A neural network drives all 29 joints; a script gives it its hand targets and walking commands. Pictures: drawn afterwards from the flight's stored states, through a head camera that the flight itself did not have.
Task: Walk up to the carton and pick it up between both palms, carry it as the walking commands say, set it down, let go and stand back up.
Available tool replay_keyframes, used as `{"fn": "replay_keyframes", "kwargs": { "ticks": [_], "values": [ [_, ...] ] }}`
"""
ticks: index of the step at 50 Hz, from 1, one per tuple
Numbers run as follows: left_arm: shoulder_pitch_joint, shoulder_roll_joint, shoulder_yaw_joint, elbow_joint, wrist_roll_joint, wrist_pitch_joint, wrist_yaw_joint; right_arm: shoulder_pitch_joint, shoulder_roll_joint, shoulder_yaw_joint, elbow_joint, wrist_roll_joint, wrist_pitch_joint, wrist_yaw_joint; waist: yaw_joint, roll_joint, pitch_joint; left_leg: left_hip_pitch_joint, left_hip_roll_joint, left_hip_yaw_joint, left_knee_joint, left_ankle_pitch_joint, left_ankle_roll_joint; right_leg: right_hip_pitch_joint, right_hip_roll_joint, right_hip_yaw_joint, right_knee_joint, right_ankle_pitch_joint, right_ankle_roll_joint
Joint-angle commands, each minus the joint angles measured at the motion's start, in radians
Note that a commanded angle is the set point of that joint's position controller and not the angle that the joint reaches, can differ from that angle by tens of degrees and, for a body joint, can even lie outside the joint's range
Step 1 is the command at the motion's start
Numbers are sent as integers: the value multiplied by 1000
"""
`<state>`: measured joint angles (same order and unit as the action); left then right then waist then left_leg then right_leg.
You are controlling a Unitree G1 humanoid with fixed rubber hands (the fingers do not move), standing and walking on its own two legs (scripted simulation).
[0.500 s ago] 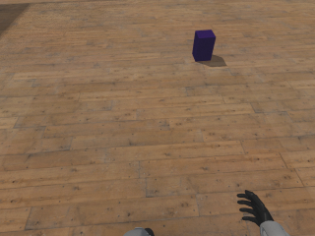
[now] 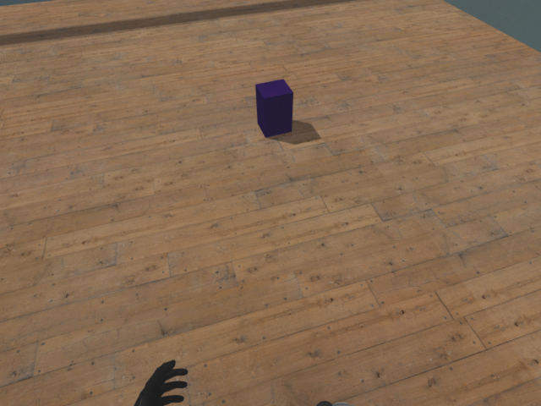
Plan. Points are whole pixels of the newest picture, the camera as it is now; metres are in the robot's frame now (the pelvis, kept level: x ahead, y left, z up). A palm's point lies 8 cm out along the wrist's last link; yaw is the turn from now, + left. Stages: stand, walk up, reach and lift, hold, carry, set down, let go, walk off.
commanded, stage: walk up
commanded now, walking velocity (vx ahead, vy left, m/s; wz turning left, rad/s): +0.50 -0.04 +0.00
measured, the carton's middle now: (274, 108) +1.75 -0.14 -0.64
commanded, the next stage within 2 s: none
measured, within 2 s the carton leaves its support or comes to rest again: neither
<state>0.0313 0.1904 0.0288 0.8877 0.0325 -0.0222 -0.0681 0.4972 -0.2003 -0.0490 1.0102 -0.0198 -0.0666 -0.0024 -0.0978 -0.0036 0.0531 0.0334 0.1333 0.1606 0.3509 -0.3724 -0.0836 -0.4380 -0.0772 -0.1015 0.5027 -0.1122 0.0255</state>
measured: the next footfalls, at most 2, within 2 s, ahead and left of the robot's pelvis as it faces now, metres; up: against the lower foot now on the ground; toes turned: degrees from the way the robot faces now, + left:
right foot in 0.02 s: +0.16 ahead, -0.14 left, +0.00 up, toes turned -7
left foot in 0.50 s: +0.39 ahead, +0.14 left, +0.00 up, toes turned +9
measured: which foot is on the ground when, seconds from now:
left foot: down 0.00-0.02, up 0.04-0.48, down 0.50-1.00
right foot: up 0.00-0.00, down 0.02-0.50, up 0.52-1.00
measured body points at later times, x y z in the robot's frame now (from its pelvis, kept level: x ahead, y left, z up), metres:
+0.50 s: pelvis +0.25 +0.02 -0.01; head +0.27 +0.03 +0.44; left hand +0.15 +0.25 -0.16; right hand +0.43 -0.21 -0.12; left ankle +0.35 +0.13 -0.74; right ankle +0.12 -0.14 -0.73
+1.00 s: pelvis +0.48 -0.04 +0.00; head +0.51 -0.04 +0.45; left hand +0.65 +0.18 -0.13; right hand +0.35 -0.27 -0.14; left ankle +0.36 +0.13 -0.73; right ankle +0.58 -0.18 -0.73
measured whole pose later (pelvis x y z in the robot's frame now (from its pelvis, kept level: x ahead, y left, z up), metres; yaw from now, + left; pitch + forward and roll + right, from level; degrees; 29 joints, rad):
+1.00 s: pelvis +0.48 -0.04 +0.00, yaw +0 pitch +1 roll +0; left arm 0.05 0.21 0.04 0.93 0.02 -0.03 -0.06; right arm 0.52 -0.19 -0.05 1.09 -0.02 -0.07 0.00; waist -0.10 -0.01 0.04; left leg 0.01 0.15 0.13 0.37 -0.37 -0.09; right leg -0.42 -0.09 -0.12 0.50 -0.14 0.04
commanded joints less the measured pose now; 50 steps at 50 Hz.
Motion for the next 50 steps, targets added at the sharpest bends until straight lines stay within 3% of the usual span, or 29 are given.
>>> {"fn": "replay_keyframes", "kwargs": {
  "ticks": [1,2,3,4,5,6,7,9,16,19,21,22,23,24,25,26,27,28,29,31,33,35,39,42,45,47,48,49,50],
  "values": [
    [302,185,62,71,11,-43,40,12,-161,-34,-33,6,-2,0,170,2,-156,-324,66,-26,371,372,107,527,-15,50,-52,-117,-48],
    [464,294,91,104,22,-50,53,17,-61,-11,-68,10,-11,7,233,-304,-239,-619,-63,-4,682,-87,64,693,-297,443,-171,-238,-141],
    [533,340,106,125,0,-41,59,-4,-84,-19,-92,-1,-12,3,241,-325,-309,-742,-65,-116,890,-206,84,753,-381,646,-240,-255,-223],
    [460,292,99,111,3,-47,62,-83,-96,-24,-97,-15,-13,3,219,-193,-242,-789,-22,-164,966,-135,100,688,-379,616,-237,-200,-222],
    [363,222,77,89,2,-57,62,-124,-75,-24,-79,-18,-8,4,188,-72,-147,-771,13,-179,964,-28,103,553,-358,539,-226,-54,-209],
    [281,174,60,77,-2,-63,62,-122,-69,-26,-56,-17,2,10,140,-17,-89,-697,44,-190,923,62,89,429,-302,445,-226,50,-181],
    [240,138,49,69,-3,-66,61,-103,-68,-24,-46,-15,15,16,106,-68,-62,-635,54,-189,868,83,76,345,-259,370,-242,83,-155],
    [256,117,46,80,-3,-72,56,-102,-63,-24,-40,-15,40,30,89,-163,-42,-587,38,-157,809,98,63,304,-223,272,-274,96,-143],
    [361,138,38,108,-18,-80,66,-397,-53,-10,-113,-11,58,67,130,-144,77,-603,18,-90,441,299,35,297,-197,141,-385,-1,-126],
    [376,150,44,141,-15,-67,61,-486,-61,-7,-149,2,45,61,133,-223,73,-470,-24,-26,292,261,34,271,-135,67,-381,-75,-137],
    [418,149,43,162,-12,-59,66,-499,-69,-12,-155,-3,35,49,148,-166,89,-436,-29,-12,249,238,36,288,-160,109,-349,-58,-140],
    [425,154,43,169,-12,-56,71,-477,-78,-15,-149,-5,30,44,140,-139,84,-409,-31,-15,221,219,38,304,-172,128,-317,-41,-136],
    [418,162,44,169,-12,-53,75,-417,-96,-20,-129,-7,22,37,111,-99,52,-325,-39,-11,182,198,46,296,-165,118,-232,-8,-125],
    [409,161,42,169,-15,-51,75,-289,-129,-32,-85,-7,10,25,56,-30,-18,-164,-58,11,136,183,57,264,-122,80,-65,65,-110],
    [412,138,34,167,-18,-53,75,-110,-186,-49,-18,-9,2,12,-4,73,-134,37,17,-92,128,131,87,168,-65,36,170,40,-85],
    [477,68,31,151,-33,-51,73,25,-334,-78,-5,-28,3,-3,-37,315,-222,222,342,-605,-62,19,178,-130,77,8,513,-364,-25],
    [503,96,55,151,-2,-39,68,74,-366,-83,8,-11,12,-7,-19,223,-282,194,444,-862,-162,10,224,-178,51,142,725,-435,-20],
    [455,105,57,147,4,-36,61,-63,-299,-68,-18,-12,9,-5,32,148,-176,72,406,-753,-163,-10,203,-210,-3,168,776,-317,-20],
    [397,83,49,142,3,-38,56,-164,-225,-52,-38,-10,1,-4,55,121,-69,-45,336,-591,-148,74,185,-209,-40,155,749,-203,-25],
    [371,71,49,145,-4,-25,44,-195,-126,-24,-15,-1,-15,-4,87,138,-14,-156,215,-343,-143,255,144,-147,-68,142,680,-104,-22],
    [363,66,53,140,-4,-2,31,-125,-108,-19,17,0,-26,-2,94,180,-26,-161,174,-234,-124,399,137,-126,-58,108,650,-61,-14],
    [308,55,52,121,-1,15,20,-82,-114,-19,28,-1,-30,-2,91,183,-15,-164,172,-196,-124,441,147,-148,-58,93,595,-26,-1],
    [167,37,39,63,-1,26,-2,-45,-135,-18,25,-8,-22,-10,68,167,56,-197,189,-184,-190,276,170,-178,-66,68,408,53,26],
    [58,40,27,24,-10,21,-12,-17,-161,-22,28,-6,-20,-12,41,157,90,-195,196,-163,-234,189,167,-134,-54,35,217,83,26],
    [-7,57,22,1,-14,11,-14,12,-186,-30,40,-2,-17,-14,25,177,96,-165,205,-141,-232,197,159,-68,-36,12,96,60,21],
    [-19,72,22,-10,-10,-4,-7,6,-185,-35,41,0,-15,-14,30,214,76,-141,195,-119,-191,228,146,-2,-19,-3,38,0,18],
    [19,82,19,0,-10,-18,4,-11,-155,-34,42,2,-10,-7,55,242,43,-152,151,-86,-138,157,140,84,-4,-17,1,-30,19],
    [89,104,28,26,-7,-29,15,-7,-154,-33,47,8,-5,-3,83,180,3,-203,127,-60,-35,151,135,221,16,-49,-32,-35,18],
    [208,142,44,76,-6,-40,29,24,-134,-24,55,8,-3,4,120,62,-75,-268,80,-29,161,198,126,404,32,-54,-43,-91,6]
  ]
}}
